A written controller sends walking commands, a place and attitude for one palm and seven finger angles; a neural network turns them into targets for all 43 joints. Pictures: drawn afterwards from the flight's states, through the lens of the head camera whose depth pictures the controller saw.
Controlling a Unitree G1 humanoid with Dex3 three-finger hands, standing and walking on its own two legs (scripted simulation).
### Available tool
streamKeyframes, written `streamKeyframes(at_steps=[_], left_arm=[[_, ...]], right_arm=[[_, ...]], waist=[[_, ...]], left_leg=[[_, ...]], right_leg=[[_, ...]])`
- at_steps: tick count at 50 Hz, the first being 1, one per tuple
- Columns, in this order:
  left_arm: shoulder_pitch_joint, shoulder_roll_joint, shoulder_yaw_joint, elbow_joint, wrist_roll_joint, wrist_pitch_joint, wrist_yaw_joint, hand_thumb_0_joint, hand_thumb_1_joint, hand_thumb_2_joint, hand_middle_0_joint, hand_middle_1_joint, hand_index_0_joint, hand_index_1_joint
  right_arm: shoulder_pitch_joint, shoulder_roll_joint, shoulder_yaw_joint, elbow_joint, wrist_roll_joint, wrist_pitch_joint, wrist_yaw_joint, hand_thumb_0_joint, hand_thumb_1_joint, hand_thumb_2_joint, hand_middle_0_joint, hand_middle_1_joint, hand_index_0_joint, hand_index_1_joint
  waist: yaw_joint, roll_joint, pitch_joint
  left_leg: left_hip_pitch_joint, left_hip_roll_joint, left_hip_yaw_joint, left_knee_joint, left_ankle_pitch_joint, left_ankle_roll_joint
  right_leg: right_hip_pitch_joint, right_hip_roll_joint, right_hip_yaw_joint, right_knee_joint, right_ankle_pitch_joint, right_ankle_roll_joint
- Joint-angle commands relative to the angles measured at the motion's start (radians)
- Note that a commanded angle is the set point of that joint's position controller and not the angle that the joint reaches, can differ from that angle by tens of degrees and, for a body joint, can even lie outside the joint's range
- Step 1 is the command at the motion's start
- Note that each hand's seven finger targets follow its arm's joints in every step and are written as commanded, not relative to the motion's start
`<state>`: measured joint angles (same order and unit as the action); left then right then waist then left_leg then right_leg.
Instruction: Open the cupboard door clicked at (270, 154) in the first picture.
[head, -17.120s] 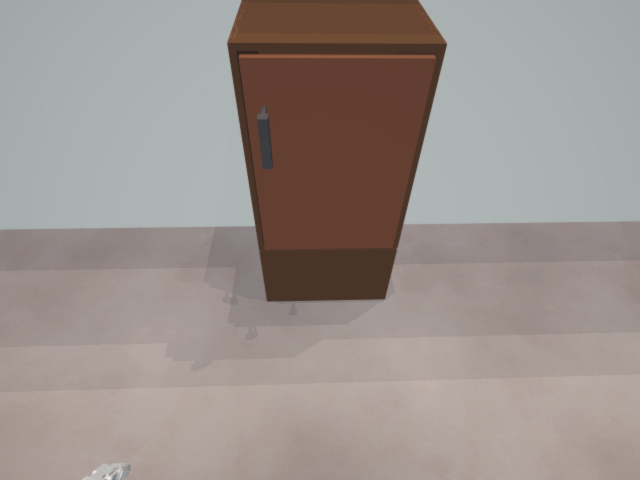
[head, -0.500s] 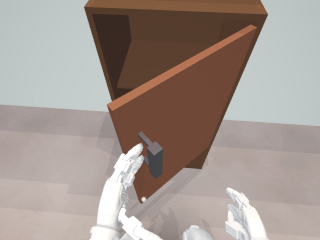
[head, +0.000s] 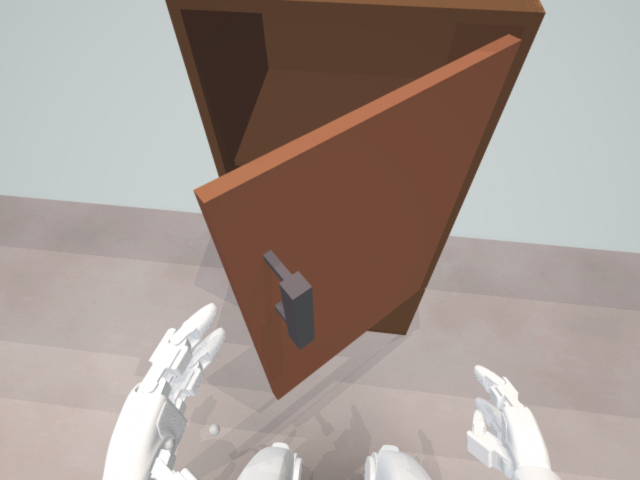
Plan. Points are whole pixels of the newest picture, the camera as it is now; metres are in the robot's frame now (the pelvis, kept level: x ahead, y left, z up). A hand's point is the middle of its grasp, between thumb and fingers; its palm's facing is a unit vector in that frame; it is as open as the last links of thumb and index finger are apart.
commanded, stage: draw the hand back to the body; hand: left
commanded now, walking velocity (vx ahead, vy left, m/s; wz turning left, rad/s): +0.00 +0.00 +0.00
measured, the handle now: (288, 301) +0.31 +0.06 +0.08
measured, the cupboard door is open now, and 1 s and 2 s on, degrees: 45 45 45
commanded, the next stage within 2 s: step back with the hand held close in 1.62 s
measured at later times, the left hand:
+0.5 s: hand (140, 411) +0.17 +0.16 +0.14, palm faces -0.06 -1.00 -0.07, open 16.3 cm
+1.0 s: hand out of the picture +0.21 +0.26 +0.22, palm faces +0.33 -0.86 -0.40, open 12.0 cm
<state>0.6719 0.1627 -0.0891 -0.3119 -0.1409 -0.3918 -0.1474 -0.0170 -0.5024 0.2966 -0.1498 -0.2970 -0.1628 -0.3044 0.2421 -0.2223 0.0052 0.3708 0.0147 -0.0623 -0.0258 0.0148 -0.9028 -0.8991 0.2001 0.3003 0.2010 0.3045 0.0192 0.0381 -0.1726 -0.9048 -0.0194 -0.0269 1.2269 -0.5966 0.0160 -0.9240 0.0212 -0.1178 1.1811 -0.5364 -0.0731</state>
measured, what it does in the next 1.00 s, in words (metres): rises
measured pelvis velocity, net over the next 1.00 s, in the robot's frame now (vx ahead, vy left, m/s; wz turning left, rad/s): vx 0.03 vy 0.03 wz -0.01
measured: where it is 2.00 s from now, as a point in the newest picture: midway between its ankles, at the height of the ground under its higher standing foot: outside the picture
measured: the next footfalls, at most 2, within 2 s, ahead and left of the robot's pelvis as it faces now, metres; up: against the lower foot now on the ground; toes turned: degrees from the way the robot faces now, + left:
none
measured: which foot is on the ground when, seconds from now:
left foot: down 0.00-1.00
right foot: down 0.00-1.00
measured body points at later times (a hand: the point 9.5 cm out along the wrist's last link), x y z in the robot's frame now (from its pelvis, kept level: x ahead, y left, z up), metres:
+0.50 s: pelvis +0.00 +0.01 +0.04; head +0.01 +0.00 +0.49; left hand +0.17 +0.22 +0.14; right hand +0.19 -0.22 -0.02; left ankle +0.00 +0.11 -0.64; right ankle +0.02 -0.08 -0.64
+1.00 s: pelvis +0.03 +0.03 +0.09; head +0.01 +0.02 +0.54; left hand +0.18 +0.30 +0.24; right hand +0.21 -0.17 +0.01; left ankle +0.00 +0.11 -0.64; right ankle +0.02 -0.08 -0.64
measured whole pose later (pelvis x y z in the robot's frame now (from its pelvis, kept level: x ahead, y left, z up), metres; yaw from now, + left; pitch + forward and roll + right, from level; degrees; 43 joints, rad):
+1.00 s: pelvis +0.03 +0.03 +0.09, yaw +0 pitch +0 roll -2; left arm 0.59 0.33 0.19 -0.48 -0.04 -0.02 0.13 -0.01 0.18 0.59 -0.18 -0.30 -0.19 -0.30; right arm 0.26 -0.22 0.07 0.53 0.02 -0.12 -0.10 0.02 -0.90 -0.90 0.20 0.30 0.20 0.30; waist 0.06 0.08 -0.06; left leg -0.26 -0.05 0.00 0.64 -0.39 0.06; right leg -0.27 0.01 -0.06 0.60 -0.32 -0.01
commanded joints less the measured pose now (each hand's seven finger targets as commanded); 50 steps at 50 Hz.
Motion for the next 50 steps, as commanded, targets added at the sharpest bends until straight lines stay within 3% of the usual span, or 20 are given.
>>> streamKeyframes(at_steps=[1,2,5,6,9,13,14,16,21,24,27,28,29,30,32,36,39,43,46,50], left_arm=[[0.048,0.027,0.027,-0.219,-0.033,-0.051,-0.013,0.0,-0.5,0.3,-0.15,-0.3,-0.15,-0.3],[0.035,0.03,0.027,-0.217,-0.033,-0.045,-0.009,0.0,-0.5,0.3,-0.15,-0.3,-0.15,-0.3],[0.009,0.11,0.095,-0.301,-0.028,-0.029,0.018,0.0,-0.5,0.3,-0.15,-0.3,-0.15,-0.3],[0.011,0.11,0.095,-0.322,-0.027,-0.022,0.024,0.0,-0.5,0.3,-0.15,-0.3,-0.15,-0.3],[0.042,0.121,0.126,-0.323,-0.041,0.017,0.031,0.0,-0.5,0.3,-0.15,-0.3,-0.15,-0.3],[0.034,0.103,0.134,-0.269,-0.072,0.066,0.006,0.0,-0.5,0.3,-0.15,-0.3,-0.15,-0.3],[0.041,0.121,0.157,-0.243,-0.078,0.08,-0.003,0.0,-0.5,0.3,-0.15,-0.3,-0.15,-0.3],[0.021,0.14,0.18,-0.26,-0.091,0.087,-0.022,0.0,-0.5,0.3,-0.15,-0.3,-0.15,-0.3],[-0.015,0.165,0.203,-0.338,-0.112,0.088,-0.033,0.0,-0.5,0.3,-0.15,-0.3,-0.15,-0.3],[-0.014,0.189,0.236,-0.366,-0.118,0.09,-0.025,0.0,-0.43,0.33,-0.153,-0.3,-0.153,-0.3],[-0.021,0.185,0.252,-0.336,-0.125,0.118,-0.027,0.0,-0.325,0.375,-0.156,-0.3,-0.156,-0.3],[-0.007,0.336,0.3,-0.39,0.019,0.185,0.109,0.0,-0.29,0.39,-0.158,-0.3,-0.158,-0.3],[0.023,0.275,0.283,-0.38,0.039,0.229,0.172,0.0,-0.255,0.405,-0.159,-0.3,-0.159,-0.3],[0.034,0.223,0.244,-0.385,0.046,0.254,0.193,0.0,-0.22,0.42,-0.16,-0.3,-0.16,-0.3],[0.033,0.206,0.232,-0.374,0.069,0.286,0.226,0.0,-0.15,0.45,-0.162,-0.3,-0.162,-0.3],[-0.018,0.257,0.265,-0.415,0.096,0.303,0.268,0.0,-0.01,0.51,-0.168,-0.3,-0.168,-0.3],[-0.077,0.293,0.308,-0.42,0.101,0.308,0.288,0.0,0.095,0.555,-0.171,-0.3,-0.171,-0.3],[-0.103,0.296,0.346,-0.392,0.101,0.31,0.298,0.0,0.235,0.615,-0.176,-0.3,-0.176,-0.3],[-0.131,0.299,0.368,-0.389,0.1,0.306,0.298,0.0,0.34,0.66,-0.18,-0.3,-0.18,-0.3],[-0.145,0.306,0.4,-0.363,0.095,0.303,0.293,0.0,0.48,0.72,-0.185,-0.3,-0.185,-0.3]], right_arm=[[-0.051,-0.091,-0.049,-0.179,0.008,-0.062,-0.009,0.0,-0.9,-0.9,0.2,0.3,0.2,0.3],[-0.049,-0.093,-0.047,-0.18,0.01,-0.063,-0.01,0.0,-0.9,-0.9,0.2,0.3,0.2,0.3],[-0.046,-0.095,-0.048,-0.193,0.012,-0.054,-0.018,0.0,-0.9,-0.9,0.2,0.3,0.2,0.3],[-0.043,-0.092,-0.047,-0.197,0.016,-0.052,-0.021,0.0,-0.9,-0.9,0.2,0.3,0.2,0.3],[-0.041,-0.088,-0.043,-0.198,0.024,-0.045,-0.027,0.0,-0.9,-0.9,0.2,0.3,0.2,0.3],[-0.044,-0.094,-0.033,-0.193,0.033,-0.047,-0.036,0.0,-0.9,-0.9,0.2,0.3,0.2,0.3],[-0.052,-0.098,-0.032,-0.188,0.033,-0.047,-0.04,0.0,-0.9,-0.9,0.2,0.3,0.2,0.3],[-0.044,-0.105,-0.029,-0.186,0.034,-0.056,-0.043,0.0,-0.9,-0.9,0.2,0.3,0.2,0.3],[-0.039,-0.109,-0.018,-0.177,0.039,-0.09,-0.047,0.0,-0.9,-0.9,0.2,0.3,0.2,0.3],[-0.038,-0.11,-0.018,-0.166,0.041,-0.108,-0.047,0.0,-0.9,-0.9,0.2,0.3,0.2,0.3],[-0.04,-0.109,-0.013,-0.149,0.045,-0.117,-0.046,0.0,-0.9,-0.9,0.2,0.3,0.2,0.3],[-0.036,-0.102,-0.023,-0.151,0.029,-0.092,-0.079,0.0,-0.9,-0.9,0.2,0.3,0.2,0.3],[-0.039,-0.083,-0.014,-0.145,0.024,-0.085,-0.09,0.0,-0.9,-0.9,0.2,0.3,0.2,0.3],[-0.038,-0.084,-0.01,-0.145,0.02,-0.081,-0.092,0.0,-0.9,-0.9,0.2,0.3,0.2,0.3],[-0.036,-0.084,-0.004,-0.121,0.021,-0.069,-0.09,0.0,-0.9,-0.9,0.2,0.3,0.2,0.3],[-0.049,-0.094,0.003,-0.096,0.013,-0.078,-0.093,0.0,-0.9,-0.9,0.2,0.3,0.2,0.3],[-0.067,-0.101,0.01,-0.072,0.008,-0.092,-0.097,0.0,-0.9,-0.9,0.2,0.3,0.2,0.3],[-0.077,-0.097,0.015,-0.035,0.007,-0.107,-0.095,0.0,-0.9,-0.9,0.2,0.3,0.2,0.3],[-0.088,-0.102,0.016,-0.008,0.004,-0.115,-0.084,0.0,-0.9,-0.9,0.2,0.3,0.2,0.3],[-0.112,-0.108,0.01,0.02,-0.001,-0.122,-0.072,0.0,-0.9,-0.9,0.2,0.3,0.2,0.3]], waist=[[-0.02,-0.047,-0.161],[-0.025,-0.055,-0.145],[-0.007,-0.045,-0.189],[-0.006,-0.021,-0.184],[-0.001,-0.034,-0.168],[-0.025,-0.089,-0.06],[-0.02,-0.11,-0.04],[-0.021,-0.096,-0.037],[-0.012,0.006,-0.039],[0.0,0.032,-0.052],[-0.004,0.01,-0.012],[0.049,0.004,-0.046],[0.03,-0.013,0.0],[0.02,-0.022,0.018],[0.018,0.041,0.052],[0.019,0.006,0.034],[0.024,-0.007,0.052],[0.028,0.011,0.077],[0.034,0.067,0.081],[0.039,0.016,0.091]], left_leg=[[0.014,-0.013,-0.011,-0.145,0.235,0.004],[0.014,-0.012,-0.015,-0.148,0.226,0.005],[0.054,-0.01,-0.01,-0.174,0.239,0.008],[0.075,-0.012,-0.008,-0.188,0.242,0.009],[0.105,-0.011,-0.011,-0.227,0.247,0.011],[0.111,-0.007,-0.011,-0.264,0.189,0.011],[0.106,-0.004,-0.012,-0.267,0.183,0.012],[0.134,-0.002,-0.01,-0.287,0.187,0.012],[0.227,0.003,-0.022,-0.351,0.218,0.011],[0.273,0.006,-0.03,-0.382,0.254,0.009],[0.292,0.011,-0.035,-0.414,0.264,0.005],[0.319,0.032,-0.02,-0.462,0.272,0.011],[0.333,0.025,-0.019,-0.476,0.274,0.011],[0.342,0.026,-0.017,-0.481,0.28,0.011],[0.386,0.036,-0.022,-0.511,0.332,0.011],[0.477,0.045,-0.039,-0.571,0.42,0.01],[0.516,0.046,-0.046,-0.622,0.414,0.008],[0.576,0.049,-0.048,-0.676,0.461,-0.003],[0.628,0.059,-0.064,-0.719,0.559,-0.024],[0.677,0.07,-0.063,-0.76,0.648,-0.032]], right_leg=[[0.256,-0.026,0.16,-0.219,0.225,0.049],[0.243,-0.024,0.156,-0.225,0.207,0.049],[0.293,-0.022,0.167,-0.246,0.195,0.045],[0.296,-0.021,0.163,-0.257,0.196,0.044],[0.334,-0.015,0.155,-0.292,0.197,0.046],[0.329,-0.022,0.157,-0.369,0.109,0.06],[0.337,-0.025,0.169,-0.389,0.087,0.06],[0.348,-0.028,0.163,-0.403,0.085,0.061],[0.369,-0.012,0.12,-0.408,0.114,0.046],[0.396,-0.002,0.095,-0.403,0.172,0.041],[0.405,0.002,0.075,-0.418,0.194,0.044],[0.463,-0.031,0.143,-0.474,0.193,0.03],[0.461,-0.034,0.134,-0.507,0.187,0.033],[0.463,-0.038,0.128,-0.514,0.194,0.038],[0.485,-0.035,0.104,-0.514,0.252,0.037],[0.55,-0.032,0.088,-0.543,0.314,0.041],[0.597,-0.033,0.085,-0.58,0.311,0.039],[0.643,-0.033,0.086,-0.62,0.338,0.041],[0.688,-0.034,0.082,-0.641,0.375,0.039],[0.742,-0.029,0.078,-0.677,0.427,0.041]])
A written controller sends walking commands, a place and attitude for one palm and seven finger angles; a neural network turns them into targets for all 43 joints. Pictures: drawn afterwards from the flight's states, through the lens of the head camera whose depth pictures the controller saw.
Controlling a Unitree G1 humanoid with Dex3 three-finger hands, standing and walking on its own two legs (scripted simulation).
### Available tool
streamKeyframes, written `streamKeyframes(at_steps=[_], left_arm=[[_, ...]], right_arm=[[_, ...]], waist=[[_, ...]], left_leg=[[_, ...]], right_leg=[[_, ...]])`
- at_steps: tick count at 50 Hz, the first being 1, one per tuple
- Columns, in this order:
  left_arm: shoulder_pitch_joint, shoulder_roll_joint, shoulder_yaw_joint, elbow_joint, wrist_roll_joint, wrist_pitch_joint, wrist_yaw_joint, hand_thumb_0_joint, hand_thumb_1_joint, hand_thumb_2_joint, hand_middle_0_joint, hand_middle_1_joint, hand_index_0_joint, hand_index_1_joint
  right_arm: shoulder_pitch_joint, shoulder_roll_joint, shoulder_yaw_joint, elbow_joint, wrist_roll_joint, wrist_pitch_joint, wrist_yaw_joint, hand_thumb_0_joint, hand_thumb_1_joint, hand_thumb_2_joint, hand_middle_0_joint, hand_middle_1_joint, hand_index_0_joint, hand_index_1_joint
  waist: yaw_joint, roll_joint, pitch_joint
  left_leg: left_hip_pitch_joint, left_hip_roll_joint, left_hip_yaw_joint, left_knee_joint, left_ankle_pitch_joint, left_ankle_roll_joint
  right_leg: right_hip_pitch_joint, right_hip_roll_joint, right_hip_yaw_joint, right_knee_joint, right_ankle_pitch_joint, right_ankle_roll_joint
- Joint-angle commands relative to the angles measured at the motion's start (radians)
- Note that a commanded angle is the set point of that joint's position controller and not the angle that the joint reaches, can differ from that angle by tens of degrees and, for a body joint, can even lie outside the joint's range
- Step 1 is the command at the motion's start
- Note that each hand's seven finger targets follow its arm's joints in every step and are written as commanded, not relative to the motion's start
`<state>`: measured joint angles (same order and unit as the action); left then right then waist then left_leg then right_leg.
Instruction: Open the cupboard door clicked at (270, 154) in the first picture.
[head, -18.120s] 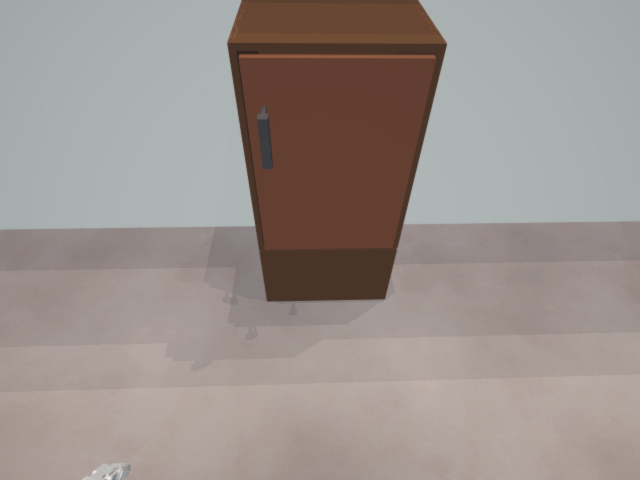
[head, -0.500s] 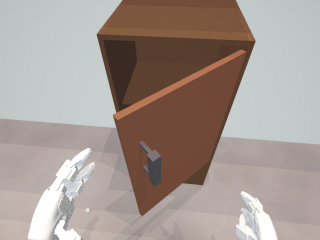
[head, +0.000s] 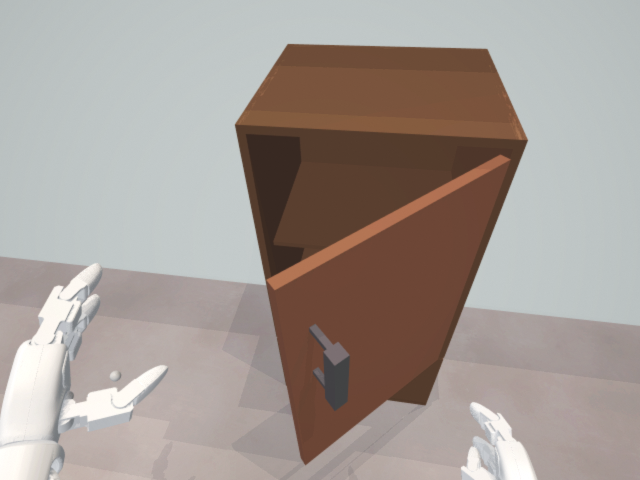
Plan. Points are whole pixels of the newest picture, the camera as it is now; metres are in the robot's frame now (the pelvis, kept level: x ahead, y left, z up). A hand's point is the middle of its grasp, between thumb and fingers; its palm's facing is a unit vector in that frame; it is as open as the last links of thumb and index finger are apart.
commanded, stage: draw the hand back to the body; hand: left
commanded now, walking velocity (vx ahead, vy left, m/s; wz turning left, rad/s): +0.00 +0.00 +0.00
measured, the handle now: (326, 366) +0.28 +0.03 -0.01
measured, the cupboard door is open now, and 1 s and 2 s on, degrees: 45 45 45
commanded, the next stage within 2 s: step back with the hand held close in 0.62 s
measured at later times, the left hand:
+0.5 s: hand (88, 346) +0.19 +0.24 +0.17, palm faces +0.41 -0.83 -0.38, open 7.5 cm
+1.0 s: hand (100, 357) +0.18 +0.23 +0.16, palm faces +0.34 -0.81 -0.48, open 7.4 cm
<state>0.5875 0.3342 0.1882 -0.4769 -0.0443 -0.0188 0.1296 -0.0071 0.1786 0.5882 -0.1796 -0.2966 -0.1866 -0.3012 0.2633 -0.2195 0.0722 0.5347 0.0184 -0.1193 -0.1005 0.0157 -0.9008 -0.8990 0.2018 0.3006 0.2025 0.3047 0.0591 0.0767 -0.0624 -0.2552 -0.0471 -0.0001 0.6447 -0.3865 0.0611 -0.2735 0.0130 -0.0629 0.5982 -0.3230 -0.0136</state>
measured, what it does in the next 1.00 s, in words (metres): stands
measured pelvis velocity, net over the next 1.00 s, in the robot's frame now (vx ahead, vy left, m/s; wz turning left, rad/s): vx -0.03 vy -0.02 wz -0.03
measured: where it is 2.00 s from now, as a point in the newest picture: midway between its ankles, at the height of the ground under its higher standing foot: outside the picture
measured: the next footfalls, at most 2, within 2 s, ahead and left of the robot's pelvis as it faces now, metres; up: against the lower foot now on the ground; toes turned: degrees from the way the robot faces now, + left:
none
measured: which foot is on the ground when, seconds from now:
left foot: down 0.00-1.00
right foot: down 0.00-1.00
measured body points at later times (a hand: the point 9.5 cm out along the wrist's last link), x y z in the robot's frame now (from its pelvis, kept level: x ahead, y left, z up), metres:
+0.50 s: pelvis +0.00 -0.02 +0.02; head -0.03 -0.03 +0.47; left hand +0.16 +0.28 +0.19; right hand +0.18 -0.24 -0.06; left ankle -0.03 +0.07 -0.73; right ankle +0.00 -0.11 -0.73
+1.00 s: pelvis -0.03 -0.02 +0.02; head -0.02 -0.04 +0.47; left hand +0.15 +0.27 +0.19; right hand +0.14 -0.27 -0.07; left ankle -0.03 +0.07 -0.73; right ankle +0.00 -0.11 -0.73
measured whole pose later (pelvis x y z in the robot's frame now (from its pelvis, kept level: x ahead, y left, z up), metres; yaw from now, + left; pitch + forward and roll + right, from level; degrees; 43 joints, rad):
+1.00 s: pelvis -0.03 -0.02 +0.02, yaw -2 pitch -1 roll -1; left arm 0.54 0.37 0.36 -0.42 -0.05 -0.15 0.10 0.01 0.89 0.90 -0.21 -0.30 -0.21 -0.30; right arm 0.18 -0.26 0.00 0.60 0.00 -0.05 -0.07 0.01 -0.90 -0.90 0.20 0.30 0.20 0.30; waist 0.00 0.05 0.02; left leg -0.20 -0.01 0.01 0.46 -0.25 0.03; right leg -0.21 0.05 -0.05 0.38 -0.16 -0.04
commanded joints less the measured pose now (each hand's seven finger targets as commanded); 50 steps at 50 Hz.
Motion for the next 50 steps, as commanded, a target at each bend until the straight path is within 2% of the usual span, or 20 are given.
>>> streamKeyframes(at_steps=[1,7,9,12,14,16,20,23,27,30,33,35,37,38,39,40,41,43,45,50], left_arm=[[-0.083,0.147,0.138,-0.211,-0.003,-0.072,0.015,0.0,0.515,0.735,-0.186,-0.3,-0.186,-0.3],[-0.154,0.199,0.239,-0.183,-0.015,-0.084,0.015,0.0,0.725,0.825,-0.194,-0.3,-0.194,-0.3],[-0.183,0.219,0.271,-0.173,-0.018,-0.086,0.015,0.0,0.795,0.855,-0.196,-0.3,-0.196,-0.3],[-0.226,0.225,0.291,-0.168,-0.026,-0.094,0.012,0.0,0.9,0.9,-0.2,-0.3,-0.2,-0.3],[-0.202,0.17,0.24,-0.127,-0.025,-0.091,0.0,0.0,0.9,0.9,-0.2,-0.3,-0.2,-0.3],[-0.188,0.153,0.221,-0.105,-0.027,-0.089,-0.007,0.0,0.9,0.9,-0.2,-0.3,-0.2,-0.3],[-0.194,0.193,0.249,-0.143,-0.026,-0.099,-0.008,0.0,0.9,0.9,-0.2,-0.3,-0.2,-0.3],[-0.208,0.216,0.271,-0.157,-0.026,-0.106,-0.005,0.0,0.9,0.9,-0.2,-0.3,-0.2,-0.3],[-0.227,0.217,0.269,-0.173,-0.021,-0.113,0.0,0.0,0.9,0.9,-0.2,-0.3,-0.2,-0.3],[-0.227,0.206,0.257,-0.147,-0.021,-0.11,-0.002,0.0,0.9,0.9,-0.2,-0.3,-0.2,-0.3],[-0.221,0.19,0.247,-0.104,-0.027,-0.111,-0.006,0.0,0.9,0.9,-0.2,-0.3,-0.2,-0.3],[-0.223,0.187,0.244,-0.09,-0.027,-0.113,-0.007,0.0,0.9,0.9,-0.2,-0.3,-0.2,-0.3],[-0.306,0.207,0.246,-0.129,-0.024,-0.125,-0.005,0.0,0.9,0.9,-0.2,-0.3,-0.2,-0.3],[-0.355,0.324,0.379,-0.142,-0.015,-0.167,0.005,0.0,0.9,0.9,-0.2,-0.3,-0.2,-0.3],[-0.356,0.314,0.37,-0.116,-0.007,-0.187,0.001,0.0,0.9,0.9,-0.2,-0.3,-0.2,-0.3],[-0.233,0.256,0.333,-0.037,-0.01,-0.176,-0.003,0.0,0.9,0.9,-0.2,-0.3,-0.2,-0.3],[-0.194,0.221,0.299,-0.049,-0.007,-0.178,-0.009,0.0,0.9,0.9,-0.2,-0.3,-0.2,-0.3],[-0.134,0.206,0.285,-0.075,-0.005,-0.188,-0.01,0.0,0.9,0.9,-0.2,-0.3,-0.2,-0.3],[-0.098,0.216,0.291,-0.118,-0.005,-0.195,-0.004,0.0,0.9,0.9,-0.2,-0.3,-0.2,-0.3],[-0.05,0.275,0.36,-0.186,-0.009,-0.197,0.017,0.0,0.9,0.9,-0.2,-0.3,-0.2,-0.3]], right_arm=[[-0.137,-0.114,-0.059,-0.142,-0.005,-0.065,0.004,0.0,-0.9,-0.9,0.2,0.3,0.2,0.3],[-0.161,-0.113,-0.064,-0.112,-0.008,-0.054,0.011,0.0,-0.9,-0.9,0.2,0.3,0.2,0.3],[-0.173,-0.115,-0.064,-0.1,-0.008,-0.05,0.011,0.0,-0.9,-0.9,0.2,0.3,0.2,0.3],[-0.175,-0.114,-0.067,-0.089,-0.009,-0.046,0.016,0.0,-0.9,-0.9,0.2,0.3,0.2,0.3],[-0.182,-0.12,-0.07,-0.082,-0.008,-0.042,0.022,0.0,-0.9,-0.9,0.2,0.3,0.2,0.3],[-0.181,-0.124,-0.074,-0.082,-0.009,-0.035,0.031,0.0,-0.9,-0.9,0.2,0.3,0.2,0.3],[-0.191,-0.126,-0.082,-0.086,-0.012,-0.028,0.031,0.0,-0.9,-0.9,0.2,0.3,0.2,0.3],[-0.203,-0.117,-0.079,-0.088,-0.011,-0.028,0.026,0.0,-0.9,-0.9,0.2,0.3,0.2,0.3],[-0.205,-0.111,-0.075,-0.076,-0.01,-0.039,0.021,0.0,-0.9,-0.9,0.2,0.3,0.2,0.3],[-0.205,-0.113,-0.076,-0.068,-0.011,-0.043,0.021,0.0,-0.9,-0.9,0.2,0.3,0.2,0.3],[-0.208,-0.112,-0.078,-0.065,-0.011,-0.042,0.023,0.0,-0.9,-0.9,0.2,0.3,0.2,0.3],[-0.21,-0.112,-0.08,-0.061,-0.009,-0.041,0.023,0.0,-0.9,-0.9,0.2,0.3,0.2,0.3],[-0.22,-0.111,-0.081,-0.057,-0.008,-0.044,0.021,0.0,-0.9,-0.9,0.2,0.3,0.2,0.3],[-0.181,-0.134,-0.086,-0.086,-0.002,-0.031,0.022,0.0,-0.9,-0.9,0.2,0.3,0.2,0.3],[-0.177,-0.124,-0.089,-0.068,-0.008,-0.018,0.021,0.0,-0.9,-0.9,0.2,0.3,0.2,0.3],[-0.189,-0.122,-0.096,-0.061,-0.011,-0.009,0.023,0.0,-0.9,-0.9,0.2,0.3,0.2,0.3],[-0.186,-0.124,-0.098,-0.064,-0.015,0.0,0.028,0.0,-0.9,-0.9,0.2,0.3,0.2,0.3],[-0.182,-0.13,-0.104,-0.07,-0.017,0.009,0.032,0.0,-0.9,-0.9,0.2,0.3,0.2,0.3],[-0.182,-0.136,-0.109,-0.079,-0.015,0.015,0.03,0.0,-0.9,-0.9,0.2,0.3,0.2,0.3],[-0.189,-0.131,-0.123,-0.106,-0.01,0.039,0.016,0.0,-0.9,-0.9,0.2,0.3,0.2,0.3]], waist=[[0.0,-0.031,-0.03],[0.008,-0.027,-0.009],[0.014,0.013,-0.001],[0.009,0.015,-0.002],[0.007,0.037,0.028],[0.005,0.006,0.046],[0.014,-0.024,-0.019],[0.016,-0.032,-0.003],[0.012,0.033,0.013],[0.01,0.028,0.036],[0.007,-0.052,0.073],[0.007,-0.042,0.076],[0.002,-0.022,0.055],[-0.042,-0.086,0.119],[-0.045,-0.078,0.122],[-0.047,-0.111,0.11],[-0.049,-0.119,0.084],[-0.052,-0.062,0.021],[-0.053,-0.019,-0.035],[-0.047,-0.052,-0.111]], left_leg=[[0.039,0.096,-0.085,-0.187,0.44,-0.076],[0.069,0.089,-0.061,-0.237,0.42,-0.074],[0.08,0.085,-0.054,-0.245,0.426,-0.071],[0.098,0.083,-0.047,-0.261,0.423,-0.068],[0.106,0.086,-0.046,-0.265,0.443,-0.065],[0.104,0.089,-0.047,-0.277,0.431,-0.063],[0.123,0.08,-0.04,-0.279,0.424,-0.05],[0.111,0.074,-0.037,-0.291,0.344,-0.045],[0.117,0.069,-0.037,-0.294,0.337,-0.048],[0.124,0.071,-0.036,-0.297,0.33,-0.045],[0.116,0.07,-0.032,-0.299,0.279,-0.036],[0.118,0.07,-0.031,-0.302,0.259,-0.034],[0.131,0.065,-0.022,-0.295,0.241,-0.03],[0.063,0.074,-0.053,-0.253,0.164,-0.011],[0.063,0.066,-0.062,-0.226,0.149,-0.011],[0.093,0.065,-0.056,-0.199,0.171,-0.01],[0.097,0.063,-0.046,-0.186,0.189,-0.013],[0.1,0.069,-0.036,-0.182,0.231,-0.017],[0.088,0.084,-0.045,-0.211,0.287,-0.024],[0.035,0.11,-0.065,-0.229,0.426,-0.028]], right_leg=[[0.108,-0.02,0.025,-0.104,0.225,-0.018],[0.172,-0.018,0.035,-0.16,0.254,-0.024],[0.19,-0.019,0.04,-0.179,0.271,-0.028],[0.205,-0.02,0.043,-0.198,0.282,-0.026],[0.199,-0.02,0.043,-0.21,0.285,-0.026],[0.196,-0.02,0.042,-0.217,0.277,-0.021],[0.244,-0.02,0.05,-0.221,0.308,-0.021],[0.242,-0.018,0.055,-0.238,0.262,-0.022],[0.237,-0.018,0.059,-0.248,0.257,-0.025],[0.223,-0.018,0.061,-0.259,0.252,-0.023],[0.201,-0.016,0.067,-0.284,0.2,-0.018],[0.198,-0.02,0.072,-0.293,0.175,-0.017],[0.195,-0.024,0.083,-0.306,0.153,-0.015],[0.091,-0.072,0.197,-0.371,0.145,-0.009],[0.078,-0.102,0.214,-0.391,0.134,-0.019],[0.046,-0.115,0.226,-0.404,0.134,-0.02],[0.046,-0.123,0.217,-0.4,0.15,-0.015],[0.067,-0.133,0.203,-0.366,0.216,-0.015],[0.116,-0.126,0.174,-0.305,0.303,-0.02],[0.196,-0.098,0.136,-0.191,0.472,-0.01]])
